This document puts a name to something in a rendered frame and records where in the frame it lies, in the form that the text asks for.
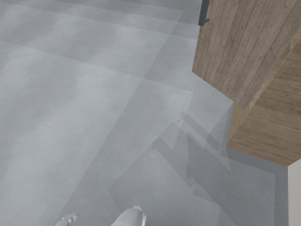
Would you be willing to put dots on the left robot shin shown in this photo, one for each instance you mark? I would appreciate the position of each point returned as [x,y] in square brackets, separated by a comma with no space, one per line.
[137,207]

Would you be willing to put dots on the cupboard door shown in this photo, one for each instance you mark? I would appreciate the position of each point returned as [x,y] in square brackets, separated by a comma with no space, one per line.
[240,45]

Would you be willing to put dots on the robot left hand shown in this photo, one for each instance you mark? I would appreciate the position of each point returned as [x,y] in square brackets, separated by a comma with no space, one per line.
[68,220]

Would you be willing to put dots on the robot left thigh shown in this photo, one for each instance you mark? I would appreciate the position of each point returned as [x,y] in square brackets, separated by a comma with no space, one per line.
[131,217]

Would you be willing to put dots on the handle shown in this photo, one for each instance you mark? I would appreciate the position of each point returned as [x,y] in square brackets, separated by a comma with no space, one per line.
[203,13]

